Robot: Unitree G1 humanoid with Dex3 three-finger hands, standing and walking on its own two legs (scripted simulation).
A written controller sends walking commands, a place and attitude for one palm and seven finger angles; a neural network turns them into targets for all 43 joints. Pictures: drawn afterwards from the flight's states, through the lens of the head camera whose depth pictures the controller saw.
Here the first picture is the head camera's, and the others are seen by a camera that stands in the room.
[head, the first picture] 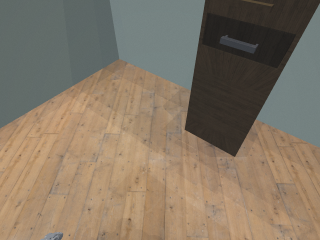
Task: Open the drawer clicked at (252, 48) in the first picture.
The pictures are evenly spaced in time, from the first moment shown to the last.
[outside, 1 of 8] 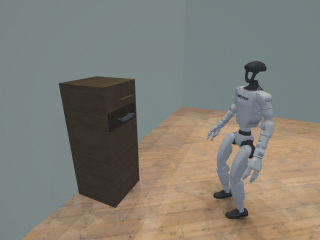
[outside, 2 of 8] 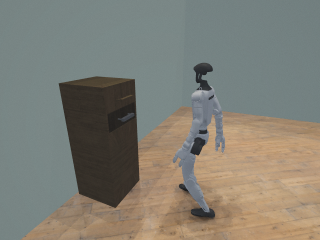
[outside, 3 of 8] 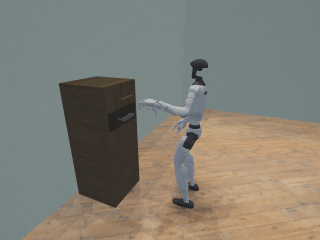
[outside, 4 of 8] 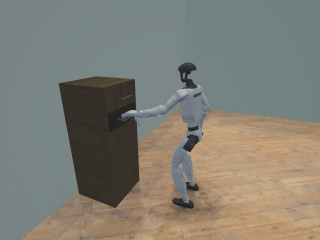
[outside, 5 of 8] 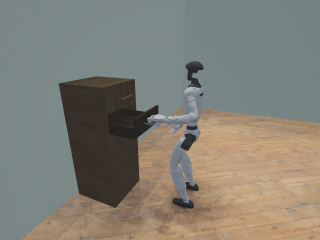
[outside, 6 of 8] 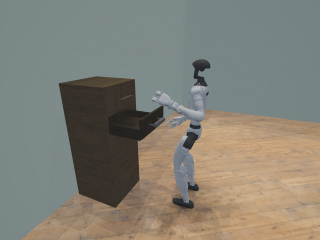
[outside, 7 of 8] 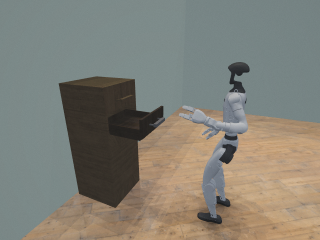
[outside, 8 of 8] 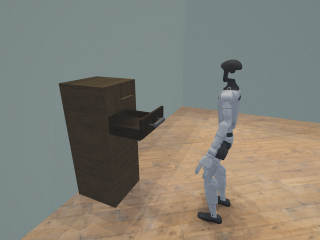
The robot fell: no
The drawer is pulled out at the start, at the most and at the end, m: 0.00 0.30 0.30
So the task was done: yes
